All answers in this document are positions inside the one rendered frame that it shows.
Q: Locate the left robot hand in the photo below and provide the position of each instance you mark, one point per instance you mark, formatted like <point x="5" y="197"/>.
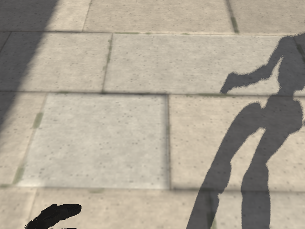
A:
<point x="54" y="214"/>

